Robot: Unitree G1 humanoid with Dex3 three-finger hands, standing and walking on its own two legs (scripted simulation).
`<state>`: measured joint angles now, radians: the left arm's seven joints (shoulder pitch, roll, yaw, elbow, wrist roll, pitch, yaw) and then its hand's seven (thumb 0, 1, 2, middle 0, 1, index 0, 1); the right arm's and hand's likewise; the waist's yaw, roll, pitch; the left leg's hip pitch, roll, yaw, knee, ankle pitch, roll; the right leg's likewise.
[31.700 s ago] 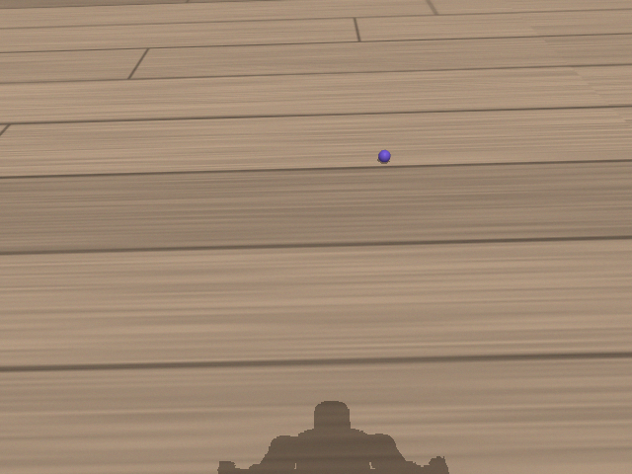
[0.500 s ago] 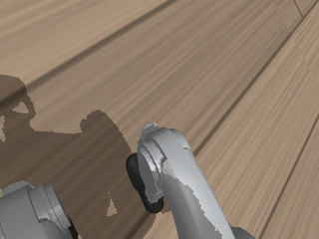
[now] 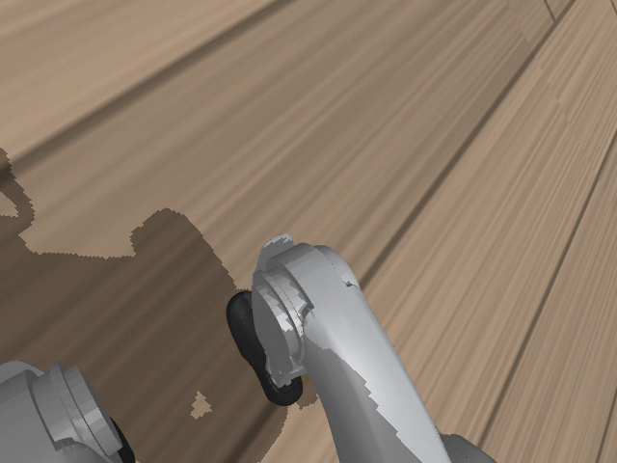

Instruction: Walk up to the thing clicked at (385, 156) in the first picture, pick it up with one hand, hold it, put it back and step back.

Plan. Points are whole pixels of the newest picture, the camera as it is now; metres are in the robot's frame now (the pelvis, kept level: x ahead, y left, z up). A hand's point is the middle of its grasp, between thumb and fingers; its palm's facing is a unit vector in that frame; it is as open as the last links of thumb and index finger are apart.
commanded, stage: rest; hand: left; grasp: from above
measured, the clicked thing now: out of the picture +0.52 +0.25 -0.29
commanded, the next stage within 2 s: open in 0.06 s
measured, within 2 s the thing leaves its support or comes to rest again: rests again in 0.24 s
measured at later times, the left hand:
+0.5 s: hand out of the picture +0.50 +0.25 -0.26, palm faces -0.45 -0.13 -0.88, open 9.5 cm
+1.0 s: hand out of the picture +0.50 +0.24 -0.27, palm faces -0.45 -0.12 -0.88, open 12.1 cm
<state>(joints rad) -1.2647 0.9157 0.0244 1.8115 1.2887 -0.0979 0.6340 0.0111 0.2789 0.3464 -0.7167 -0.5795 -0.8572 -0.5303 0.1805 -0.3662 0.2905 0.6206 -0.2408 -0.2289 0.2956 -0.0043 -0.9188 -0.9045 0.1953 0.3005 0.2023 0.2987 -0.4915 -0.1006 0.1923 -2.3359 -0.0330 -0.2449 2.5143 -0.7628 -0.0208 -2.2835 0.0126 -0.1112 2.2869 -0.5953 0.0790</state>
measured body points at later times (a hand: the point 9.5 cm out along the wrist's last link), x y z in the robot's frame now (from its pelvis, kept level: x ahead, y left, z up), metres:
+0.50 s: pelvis +0.00 +0.00 +0.01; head +0.30 +0.11 +0.31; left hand +0.52 +0.25 -0.21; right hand +0.00 -0.25 -0.03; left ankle +0.05 +0.12 -0.28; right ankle +0.13 -0.13 -0.28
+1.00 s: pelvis -0.01 +0.00 +0.01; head +0.31 +0.11 +0.31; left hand +0.52 +0.25 -0.22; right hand -0.01 -0.24 -0.03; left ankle +0.05 +0.12 -0.28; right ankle +0.13 -0.13 -0.28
